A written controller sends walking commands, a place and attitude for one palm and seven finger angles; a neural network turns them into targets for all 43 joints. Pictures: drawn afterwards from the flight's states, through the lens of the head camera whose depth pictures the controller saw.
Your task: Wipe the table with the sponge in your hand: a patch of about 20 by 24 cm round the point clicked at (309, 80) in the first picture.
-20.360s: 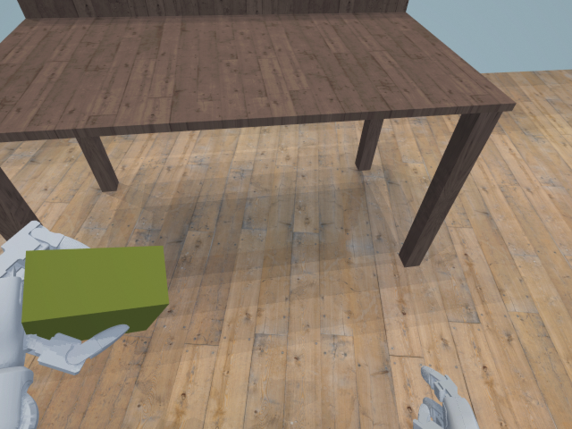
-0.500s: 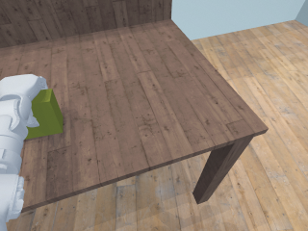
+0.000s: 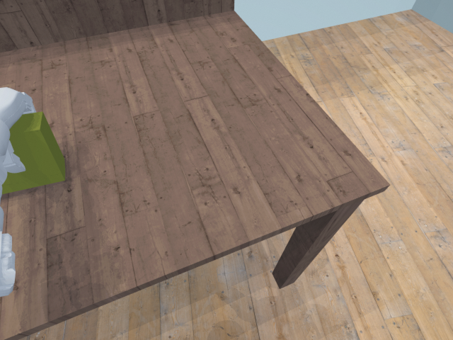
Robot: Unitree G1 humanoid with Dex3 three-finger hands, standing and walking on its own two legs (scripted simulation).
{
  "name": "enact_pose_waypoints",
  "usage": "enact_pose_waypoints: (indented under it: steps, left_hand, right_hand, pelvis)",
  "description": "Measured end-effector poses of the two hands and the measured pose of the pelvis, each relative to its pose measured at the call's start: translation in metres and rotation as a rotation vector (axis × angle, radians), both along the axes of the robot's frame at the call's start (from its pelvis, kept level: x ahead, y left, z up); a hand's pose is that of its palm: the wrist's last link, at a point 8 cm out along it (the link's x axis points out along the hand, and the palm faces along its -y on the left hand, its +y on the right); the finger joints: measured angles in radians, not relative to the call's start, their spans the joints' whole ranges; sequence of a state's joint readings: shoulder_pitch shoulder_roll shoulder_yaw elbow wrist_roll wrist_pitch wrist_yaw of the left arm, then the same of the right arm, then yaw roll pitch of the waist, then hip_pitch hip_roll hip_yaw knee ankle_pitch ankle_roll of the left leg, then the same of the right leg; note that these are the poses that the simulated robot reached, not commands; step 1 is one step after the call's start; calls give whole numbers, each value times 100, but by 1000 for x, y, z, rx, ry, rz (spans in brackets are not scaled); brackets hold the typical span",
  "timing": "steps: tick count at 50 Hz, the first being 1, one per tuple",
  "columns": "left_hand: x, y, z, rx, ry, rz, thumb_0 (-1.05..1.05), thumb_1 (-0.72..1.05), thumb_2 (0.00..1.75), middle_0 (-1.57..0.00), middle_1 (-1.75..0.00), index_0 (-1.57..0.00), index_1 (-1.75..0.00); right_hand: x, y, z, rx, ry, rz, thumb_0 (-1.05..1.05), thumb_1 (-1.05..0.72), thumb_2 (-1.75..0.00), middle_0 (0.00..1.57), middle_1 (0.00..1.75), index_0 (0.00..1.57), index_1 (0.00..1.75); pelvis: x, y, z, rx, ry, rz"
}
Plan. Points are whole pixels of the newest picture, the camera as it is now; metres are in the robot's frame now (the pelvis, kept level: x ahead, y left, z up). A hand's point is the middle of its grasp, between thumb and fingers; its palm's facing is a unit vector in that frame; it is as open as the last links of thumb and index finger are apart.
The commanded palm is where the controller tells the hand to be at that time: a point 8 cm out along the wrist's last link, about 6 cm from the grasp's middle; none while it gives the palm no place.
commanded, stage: slide across to the middle lane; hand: left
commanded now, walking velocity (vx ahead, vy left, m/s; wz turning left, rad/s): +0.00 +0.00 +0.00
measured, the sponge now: (19, 162) +0.41 +0.38 +0.07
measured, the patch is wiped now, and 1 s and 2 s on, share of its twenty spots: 0.45 0.45 0.60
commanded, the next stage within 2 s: wipe back along the middle lane in 0.62 s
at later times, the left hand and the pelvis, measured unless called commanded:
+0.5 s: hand (45, 121) +0.46 +0.33 +0.12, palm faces -0.10 +0.01 -0.99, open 10.3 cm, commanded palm +0.44 +0.32 +0.18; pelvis +0.03 +0.02 +0.01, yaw +1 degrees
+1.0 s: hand (58, 129) +0.44 +0.30 +0.12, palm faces -0.09 -0.02 -1.00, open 10.3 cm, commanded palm +0.41 +0.29 +0.17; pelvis +0.04 +0.00 +0.01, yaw +1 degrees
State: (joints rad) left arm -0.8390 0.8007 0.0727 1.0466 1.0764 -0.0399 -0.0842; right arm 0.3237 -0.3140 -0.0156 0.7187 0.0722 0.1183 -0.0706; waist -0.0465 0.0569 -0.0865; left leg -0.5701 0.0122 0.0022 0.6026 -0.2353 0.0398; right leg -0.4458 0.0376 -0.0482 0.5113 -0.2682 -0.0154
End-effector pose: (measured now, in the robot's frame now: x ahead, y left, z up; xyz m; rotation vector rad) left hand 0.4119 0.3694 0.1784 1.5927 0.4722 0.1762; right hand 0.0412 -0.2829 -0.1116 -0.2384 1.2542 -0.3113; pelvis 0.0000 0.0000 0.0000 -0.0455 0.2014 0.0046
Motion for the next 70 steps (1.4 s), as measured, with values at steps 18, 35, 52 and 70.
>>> enact_pose_waypoints:
  steps: [18,35,52,70]
  left_hand:
    - [20,-21,3,17,-63,-68,1,-54,109,-72,-133,-73,-134]
    - [34,-60,0,-5,-90,-40,0,-54,108,-71,-133,-72,-134]
    - [9,-74,-2,-36,-112,-33,-1,-51,107,-68,-135,-69,-136]
    - [-27,-90,-5,-29,-143,-36,-1,-50,107,-67,-136,-67,-137]
  right_hand:
    - [46,31,0,56,-60,40,0,-90,-90,20,30,20,30]
    - [102,39,4,98,-170,108,0,-90,-90,20,30,20,30]
    - [95,9,7,89,-159,69,1,-90,-90,20,30,20,30]
    - [131,28,17,136,-284,135,1,-90,-90,20,30,20,30]
  pelvis:
    - [19,15,5,7,-25,18]
    - [31,10,8,20,-38,21]
    - [37,-6,10,27,-81,5]
    - [23,-9,10,30,-115,18]
